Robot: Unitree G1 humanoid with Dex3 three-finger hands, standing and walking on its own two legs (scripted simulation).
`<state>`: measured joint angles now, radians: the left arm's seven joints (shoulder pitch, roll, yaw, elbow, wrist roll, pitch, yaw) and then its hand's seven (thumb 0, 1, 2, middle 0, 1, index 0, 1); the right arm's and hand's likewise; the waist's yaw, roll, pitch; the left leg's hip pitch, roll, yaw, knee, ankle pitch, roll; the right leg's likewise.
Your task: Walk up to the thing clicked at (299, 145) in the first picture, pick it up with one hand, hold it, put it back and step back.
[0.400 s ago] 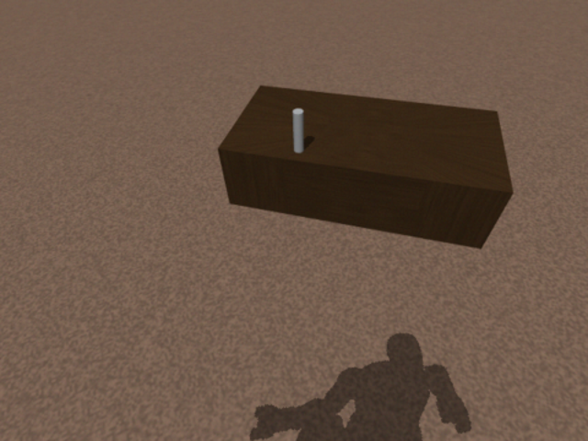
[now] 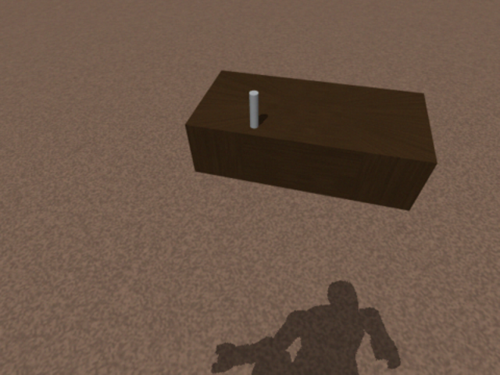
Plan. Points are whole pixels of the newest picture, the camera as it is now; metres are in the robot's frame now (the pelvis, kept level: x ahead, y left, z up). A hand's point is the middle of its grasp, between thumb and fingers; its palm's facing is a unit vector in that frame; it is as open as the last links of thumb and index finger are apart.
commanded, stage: stand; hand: left
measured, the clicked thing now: (254, 110) +1.29 -0.03 -0.36
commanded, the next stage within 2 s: walk up in 0.72 s
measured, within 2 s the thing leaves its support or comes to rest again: neither
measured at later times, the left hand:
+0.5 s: hand out of the picture +0.09 +0.25 -0.15, palm faces -0.03 -0.94 -0.34, open 7.4 cm
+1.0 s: hand out of the picture +0.15 +0.24 -0.14, palm faces -0.14 -0.90 -0.41, open 7.4 cm
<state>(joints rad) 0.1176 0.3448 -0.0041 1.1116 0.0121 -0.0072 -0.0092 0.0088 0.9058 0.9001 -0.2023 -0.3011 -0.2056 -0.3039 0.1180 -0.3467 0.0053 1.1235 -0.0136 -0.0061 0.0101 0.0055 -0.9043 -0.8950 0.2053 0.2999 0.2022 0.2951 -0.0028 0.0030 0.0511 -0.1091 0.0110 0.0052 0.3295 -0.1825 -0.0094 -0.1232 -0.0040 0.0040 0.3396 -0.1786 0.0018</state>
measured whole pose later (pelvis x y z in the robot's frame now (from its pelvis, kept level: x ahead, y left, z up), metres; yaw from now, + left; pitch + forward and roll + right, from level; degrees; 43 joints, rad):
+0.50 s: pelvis +0.01 +0.00 +0.00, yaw +0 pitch -2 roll +0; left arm 0.11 0.34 -0.01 1.11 0.01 -0.01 -0.01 0.01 0.91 0.90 -0.20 -0.30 -0.21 -0.30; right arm 0.11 -0.35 0.00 1.12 -0.01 -0.01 0.01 0.01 -0.90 -0.90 0.21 0.30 0.20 0.30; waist 0.00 0.01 0.05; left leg -0.10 0.01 0.00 0.32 -0.19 -0.01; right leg -0.11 0.00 0.00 0.33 -0.19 0.00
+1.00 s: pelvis +0.06 -0.04 -0.02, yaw -7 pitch -3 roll +1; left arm 0.25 0.43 0.09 0.98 0.04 -0.03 -0.10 0.01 0.91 0.90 -0.20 -0.30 -0.21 -0.30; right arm 0.25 -0.44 -0.09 0.99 -0.06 -0.03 0.06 0.01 -0.90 -0.89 0.21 0.30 0.21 0.30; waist -0.01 0.02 0.05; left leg -0.05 0.09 0.10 0.51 -0.41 0.00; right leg -0.33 -0.07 -0.01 0.60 -0.27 -0.01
